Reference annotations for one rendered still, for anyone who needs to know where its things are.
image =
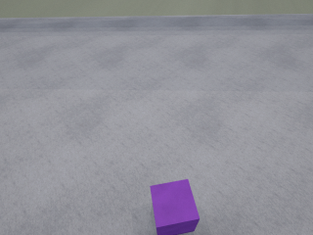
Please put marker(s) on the carton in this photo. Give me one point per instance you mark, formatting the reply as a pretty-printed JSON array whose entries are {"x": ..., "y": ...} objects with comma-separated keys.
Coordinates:
[{"x": 174, "y": 207}]

